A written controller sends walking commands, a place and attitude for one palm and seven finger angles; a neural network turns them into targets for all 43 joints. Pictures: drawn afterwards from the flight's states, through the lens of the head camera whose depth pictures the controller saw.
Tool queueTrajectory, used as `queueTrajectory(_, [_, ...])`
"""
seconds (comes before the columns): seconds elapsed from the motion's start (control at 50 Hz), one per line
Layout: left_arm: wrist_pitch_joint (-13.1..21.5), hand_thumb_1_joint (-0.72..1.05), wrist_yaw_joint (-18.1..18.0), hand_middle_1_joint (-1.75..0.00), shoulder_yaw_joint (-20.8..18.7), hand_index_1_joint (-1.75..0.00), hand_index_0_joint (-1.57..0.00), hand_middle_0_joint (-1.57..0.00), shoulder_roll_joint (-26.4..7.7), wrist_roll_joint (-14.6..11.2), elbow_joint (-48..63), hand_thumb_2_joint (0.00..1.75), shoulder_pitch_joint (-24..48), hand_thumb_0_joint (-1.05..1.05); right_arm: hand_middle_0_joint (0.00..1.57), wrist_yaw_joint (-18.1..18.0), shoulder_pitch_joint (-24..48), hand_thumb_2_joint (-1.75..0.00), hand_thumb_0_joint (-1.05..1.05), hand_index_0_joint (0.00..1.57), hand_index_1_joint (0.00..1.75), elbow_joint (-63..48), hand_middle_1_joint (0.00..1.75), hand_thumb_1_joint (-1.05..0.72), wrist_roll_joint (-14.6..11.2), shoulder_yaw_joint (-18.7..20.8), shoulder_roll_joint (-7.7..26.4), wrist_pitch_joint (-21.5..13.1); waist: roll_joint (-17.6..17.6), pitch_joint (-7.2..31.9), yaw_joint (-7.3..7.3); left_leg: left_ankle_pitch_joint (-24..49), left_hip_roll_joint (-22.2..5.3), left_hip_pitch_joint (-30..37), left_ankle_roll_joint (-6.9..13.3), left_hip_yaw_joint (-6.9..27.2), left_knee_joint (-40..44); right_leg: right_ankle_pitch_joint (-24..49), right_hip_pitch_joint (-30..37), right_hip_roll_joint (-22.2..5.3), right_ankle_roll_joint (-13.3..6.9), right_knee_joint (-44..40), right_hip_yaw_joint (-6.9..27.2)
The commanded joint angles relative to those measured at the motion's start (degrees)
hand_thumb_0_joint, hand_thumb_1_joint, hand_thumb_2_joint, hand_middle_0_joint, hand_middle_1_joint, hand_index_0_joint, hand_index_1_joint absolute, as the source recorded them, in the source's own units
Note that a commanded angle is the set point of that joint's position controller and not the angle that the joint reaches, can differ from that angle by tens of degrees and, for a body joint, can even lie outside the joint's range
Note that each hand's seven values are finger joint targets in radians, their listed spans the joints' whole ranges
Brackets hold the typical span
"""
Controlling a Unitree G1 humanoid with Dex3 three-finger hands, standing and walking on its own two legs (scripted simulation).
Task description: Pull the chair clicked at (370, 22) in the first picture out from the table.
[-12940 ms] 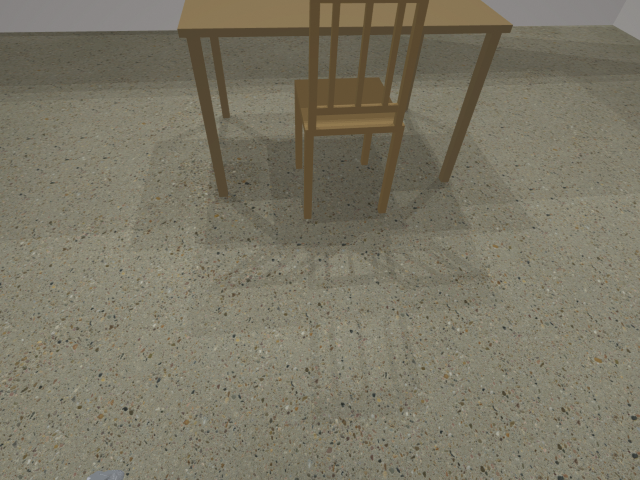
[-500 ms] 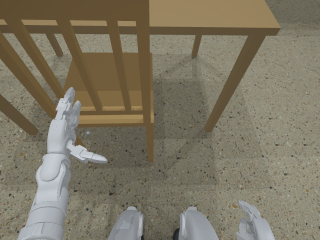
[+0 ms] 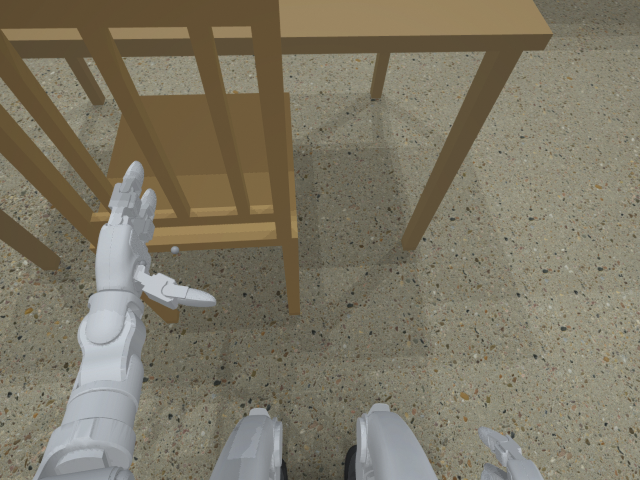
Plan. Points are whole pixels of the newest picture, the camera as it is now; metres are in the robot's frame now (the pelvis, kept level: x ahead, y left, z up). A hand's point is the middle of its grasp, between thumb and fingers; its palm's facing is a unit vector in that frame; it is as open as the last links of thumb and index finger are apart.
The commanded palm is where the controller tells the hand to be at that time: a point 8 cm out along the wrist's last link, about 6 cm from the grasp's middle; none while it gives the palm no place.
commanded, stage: aim the fingers beside a spindle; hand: left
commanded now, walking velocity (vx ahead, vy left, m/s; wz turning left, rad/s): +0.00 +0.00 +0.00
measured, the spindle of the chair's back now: (150, 144) +0.53 +0.23 +0.06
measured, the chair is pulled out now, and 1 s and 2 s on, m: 0.00 0.00 0.00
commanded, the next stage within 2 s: push the fingers through the gap in 0.34 s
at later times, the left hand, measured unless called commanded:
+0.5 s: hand (171, 248) +0.39 +0.19 +0.02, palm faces +0.08 -1.00 -0.04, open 16.9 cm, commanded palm +0.37 +0.24 +0.03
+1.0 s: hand (174, 218) +0.43 +0.19 +0.03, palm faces +0.09 -0.99 -0.04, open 17.0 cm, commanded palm +0.41 +0.24 +0.02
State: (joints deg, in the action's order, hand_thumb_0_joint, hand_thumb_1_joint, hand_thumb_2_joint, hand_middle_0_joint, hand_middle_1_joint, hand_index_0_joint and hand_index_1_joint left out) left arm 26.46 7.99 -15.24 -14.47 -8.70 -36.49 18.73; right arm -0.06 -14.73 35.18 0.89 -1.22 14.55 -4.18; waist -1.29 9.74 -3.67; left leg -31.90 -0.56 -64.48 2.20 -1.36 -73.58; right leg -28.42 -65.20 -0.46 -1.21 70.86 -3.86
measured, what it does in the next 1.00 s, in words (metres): stands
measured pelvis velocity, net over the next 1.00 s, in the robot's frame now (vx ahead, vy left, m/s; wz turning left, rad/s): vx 0.00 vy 0.00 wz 0.00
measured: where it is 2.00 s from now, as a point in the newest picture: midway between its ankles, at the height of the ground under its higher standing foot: outside the picture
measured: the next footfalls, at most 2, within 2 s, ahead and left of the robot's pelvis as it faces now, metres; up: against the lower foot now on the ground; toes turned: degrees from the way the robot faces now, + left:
none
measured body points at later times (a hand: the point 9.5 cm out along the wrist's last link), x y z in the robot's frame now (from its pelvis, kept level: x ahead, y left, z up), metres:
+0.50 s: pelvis +0.01 +0.01 +0.00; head +0.12 +0.02 +0.44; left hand +0.38 +0.25 +0.02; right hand +0.14 -0.24 -0.11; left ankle +0.03 +0.10 -0.62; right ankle +0.05 -0.11 -0.62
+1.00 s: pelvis +0.00 +0.00 +0.00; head +0.12 +0.02 +0.43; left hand +0.42 +0.25 +0.03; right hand +0.10 -0.25 -0.12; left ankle +0.03 +0.10 -0.62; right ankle +0.05 -0.11 -0.62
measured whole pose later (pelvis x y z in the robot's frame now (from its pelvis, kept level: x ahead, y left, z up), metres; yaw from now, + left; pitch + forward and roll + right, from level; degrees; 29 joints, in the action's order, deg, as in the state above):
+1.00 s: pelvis +0.00 +0.00 +0.00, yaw +0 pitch +24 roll -3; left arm 27.8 7.5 -17.8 -17.7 -7.0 -47.6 30.2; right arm 0.0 -14.9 36.6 1.6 -1.6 14.8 -2.8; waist -1.4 9.3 -5.3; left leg -32.0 -0.5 -66.5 2.4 -0.7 -74.5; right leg -28.2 -66.6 -0.4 -0.9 70.9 -4.4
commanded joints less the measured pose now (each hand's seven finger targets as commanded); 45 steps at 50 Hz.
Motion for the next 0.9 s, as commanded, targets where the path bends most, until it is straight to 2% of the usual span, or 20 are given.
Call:
queueTrajectory(0.0, [5.3,-0.50,-0.8,-0.08,-3.2,-0.08,-0.06,-0.06,-11.6,-0.4,12.7,0.30,17.1,0.00,0.20,-1.1,-1.6,-0.90,0.00,0.20,0.30,-6.1,0.30,-0.90,-0.1,3.4,8.9,-2.2,-1.8,22.0,-0.36,12.8,0.4,12.7,-1.2,3.8,10.2,8.8,14.4,0.8,-0.6,-9.4,3.2])
queueTrajectory(0.04, [6.0,-0.50,-0.5,-0.08,-1.8,-0.08,-0.06,-0.06,-10.8,-0.3,14.6,0.30,17.0,0.00,0.20,-1.2,-1.7,-0.90,0.00,0.20,0.30,-6.3,0.30,-0.90,0.0,3.5,8.9,-2.4,-3.0,24.5,-0.47,15.3,0.3,15.2,-1.3,4.0,10.0,10.6,14.7,0.9,-0.6,-8.9,3.0])
queueTrajectory(0.06, [5.8,-0.50,-0.3,-0.08,-0.8,-0.08,-0.06,-0.06,-9.4,-0.5,13.6,0.30,16.6,0.00,0.20,-1.1,-1.8,-0.90,0.00,0.20,0.30,-6.1,0.30,-0.90,0.0,3.5,8.8,-2.4,-3.3,24.5,-0.71,15.8,0.3,16.0,-1.4,4.2,10.1,10.9,14.3,0.8,-0.6,-9.1,2.8])
queueTrajectory(0.08, [5.7,-0.50,-0.2,-0.08,-1.0,-0.08,-0.06,-0.06,-10.0,-0.4,13.5,0.30,17.1,0.00,0.20,-1.2,-1.8,-0.90,0.00,0.20,0.30,-5.6,0.30,-0.90,0.0,3.6,9.1,-2.4,-3.9,24.2,-0.81,15.9,0.0,16.8,-1.7,4.7,10.2,10.4,13.0,0.8,-0.7,-8.9,2.5])
queueTrajectory(0.12, [4.9,-0.50,0.3,-0.08,1.2,-0.08,-0.06,-0.06,-7.4,-0.6,11.1,0.30,17.1,0.00,0.20,-1.2,-1.8,-0.90,0.00,0.20,0.30,-5.3,0.30,-0.90,-0.1,3.5,9.0,-2.4,-2.5,22.4,-1.58,15.0,0.0,16.5,-1.7,4.8,10.3,9.5,11.9,0.9,-0.6,-9.3,2.2])
queueTrajectory(0.18, [4.2,-0.50,0.0,-0.08,-1.2,-0.08,-0.06,-0.06,-9.6,-0.3,8.6,0.30,16.5,0.00,0.20,-1.2,-1.7,-0.90,0.00,0.20,0.30,-5.4,0.30,-0.90,-0.1,3.5,9.3,-2.1,-1.4,21.6,-0.78,14.2,0.2,14.4,-1.6,4.8,10.3,9.1,12.2,0.8,-0.6,-9.0,2.3])
queueTrajectory(0.2, [4.2,-0.50,0.0,-0.08,-0.5,-0.08,-0.06,-0.06,-9.0,-0.3,9.1,0.30,17.5,0.00,0.20,-1.1,-1.5,-0.90,0.00,0.20,0.30,-5.6,0.30,-0.90,-0.1,3.4,9.2,-2.1,-2.1,21.8,-0.95,14.4,0.3,14.2,-1.5,4.6,10.2,9.4,12.5,0.6,-0.6,-9.0,2.4])
queueTrajectory(0.26, [4.9,-0.50,-0.6,-0.08,-1.4,-0.08,-0.06,-0.06,-10.0,-0.2,12.7,0.30,16.5,0.00,0.20,-0.8,-1.7,-0.90,0.00,0.20,0.30,-6.3,0.30,-0.90,0.1,3.6,9.1,-1.9,-4.5,25.6,0.20,19.7,0.1,18.5,-2.2,5.2,10.3,12.5,12.7,0.7,-0.9,-7.9,1.9])
queueTrajectory(0.3, [4.8,-0.50,-0.9,-0.08,-2.1,-0.08,-0.06,-0.06,-10.3,-0.5,13.2,0.30,13.6,0.00,0.20,-0.6,-1.8,-0.90,0.00,0.20,0.30,-6.6,0.30,-0.90,0.2,3.7,9.0,-1.6,-2.6,26.8,0.46,21.8,0.0,18.7,-2.2,4.7,9.9,14.8,14.6,0.8,-0.7,-8.0,2.2])
queueTrajectory(0.34, [4.5,-0.50,-0.9,-0.08,-1.5,-0.08,-0.06,-0.06,-9.8,-0.2,12.0,0.30,13.4,0.00,0.20,-0.6,-1.6,-0.90,0.00,0.20,0.30,-6.7,0.30,-0.90,0.1,3.5,8.8,-1.3,-1.6,24.2,-0.13,20.4,0.0,16.8,-1.9,4.7,10.0,14.2,14.2,0.9,-0.7,-8.1,2.1])
queueTrajectory(0.42, [4.5,-0.50,-0.7,-0.08,-1.1,-0.08,-0.06,-0.06,-9.3,-0.4,12.4,0.30,14.1,0.00,0.20,-0.7,-1.2,-0.90,0.00,0.20,0.30,-6.6,0.30,-0.90,-0.1,3.5,8.9,-1.2,-2.0,22.7,-0.40,17.7,0.0,16.0,-1.9,4.6,10.3,12.3,13.5,0.8,-0.7,-8.6,2.2])
queueTrajectory(0.44, [4.6,-0.50,-0.6,-0.08,-0.3,-0.08,-0.06,-0.06,-9.2,-0.3,12.7,0.30,16.6,0.00,0.20,-0.9,-1.1,-0.90,0.00,0.20,0.30,-6.5,0.30,-0.90,-0.1,3.4,8.9,-1.3,-2.5,22.1,-1.14,17.3,-0.1,16.0,-1.8,4.8,10.1,11.7,12.5,0.9,-0.7,-8.4,2.2])
queueTrajectory(0.5, [5.0,-0.50,-0.5,-0.08,-1.7,-0.08,-0.06,-0.06,-10.7,-0.2,11.6,0.30,19.1,0.00,0.20,-1.2,-1.7,-0.90,0.00,0.20,0.30,-5.5,0.30,-0.90,0.1,3.5,9.1,-1.5,-2.9,23.5,-1.21,17.3,0.0,16.3,-1.9,4.9,9.7,11.6,12.3,0.8,-0.7,-8.3,2.3])
queueTrajectory(0.6, [4.9,-0.50,0.2,-0.08,-0.9,-0.08,-0.06,-0.06,-10.5,0.0,8.7,0.30,24.2,0.00,0.20,-1.4,-2.3,-0.90,0.00,0.20,0.30,-4.5,0.30,-0.90,0.2,3.3,9.2,-1.7,-3.8,24.0,-2.16,18.4,0.0,17.0,-2.2,5.3,9.3,11.8,10.9,0.8,-0.7,-8.1,2.1])
queueTrajectory(0.64, [4.8,-0.50,0.2,-0.08,-1.6,-0.08,-0.06,-0.06,-11.0,0.1,8.7,0.30,23.5,0.00,0.20,-1.2,-3.1,-0.90,0.00,0.20,0.30,-4.6,0.30,-0.90,0.3,3.6,9.4,-1.7,-4.9,26.7,-1.54,21.2,-0.2,19.7,-2.6,5.7,9.3,12.8,10.8,0.9,-0.8,-7.6,1.7])
queueTrajectory(0.68, [4.1,-0.50,0.1,-0.08,-1.3,-0.08,-0.06,-0.06,-10.3,0.0,6.8,0.30,23.1,0.00,0.20,-0.9,-3.2,-0.90,0.00,0.20,0.30,-4.4,0.30,-0.90,0.3,3.5,9.3,-1.3,-3.9,26.0,-1.66,21.5,-0.2,18.9,-2.7,5.7,9.4,13.2,11.0,0.9,-0.7,-7.8,1.7])
queueTrajectory(0.72, [3.8,-0.50,-0.3,-0.08,-2.9,-0.08,-0.06,-0.06,-11.9,0.0,5.8,0.30,23.7,0.00,0.20,-0.8,-3.6,-0.90,0.00,0.20,0.30,-4.4,0.30,-0.90,0.3,3.6,9.4,-1.0,-1.7,26.0,-1.63,20.3,-0.1,16.4,-2.0,5.0,9.0,13.8,12.9,0.9,-0.5,-8.1,2.1])
queueTrajectory(0.76, [4.2,-0.50,-0.3,-0.08,-3.4,-0.08,-0.06,-0.06,-13.3,0.7,6.1,0.30,25.2,0.00,0.20,-0.7,-3.7,-0.90,0.00,0.20,0.30,-4.5,0.30,-0.90,0.4,3.3,9.4,-0.7,-3.8,25.9,-1.68,19.8,0.1,16.4,-2.0,4.7,9.0,13.6,12.8,0.9,-0.6,-8.2,2.5])
queueTrajectory(0.82, [4.9,-0.50,-0.4,-0.08,-3.6,-0.08,-0.06,-0.06,-13.2,0.6,5.6,0.30,26.5,0.00,0.20,-0.6,-4.1,-0.90,0.00,0.20,0.30,-4.3,0.30,-0.90,0.5,3.3,9.3,-0.5,-4.1,25.8,-1.64,20.0,0.0,16.4,-2.1,4.7,9.2,13.7,13.2,1.0,-0.7,-8.3,2.5])
queueTrajectory(0.88, [5.3,-0.50,-0.7,-0.08,-3.6,-0.08,-0.06,-0.06,-13.1,0.8,2.9,0.30,28.2,0.00,0.20,-0.6,-4.3,-0.90,0.00,0.20,0.30,-3.7,0.30,-0.90,0.5,3.4,9.4,-0.4,-3.6,24.4,-2.43,17.3,0.0,15.5,-1.9,4.7,9.2,11.4,11.7,1.1,-0.6,-8.7,2.4])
